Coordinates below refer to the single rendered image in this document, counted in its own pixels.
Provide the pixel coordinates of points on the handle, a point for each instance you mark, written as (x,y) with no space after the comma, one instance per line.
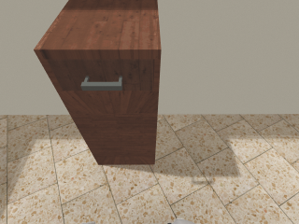
(87,85)

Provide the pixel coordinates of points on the drawer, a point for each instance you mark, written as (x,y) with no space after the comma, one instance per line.
(137,74)

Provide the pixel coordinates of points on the cabinet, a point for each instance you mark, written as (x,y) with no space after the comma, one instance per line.
(119,127)

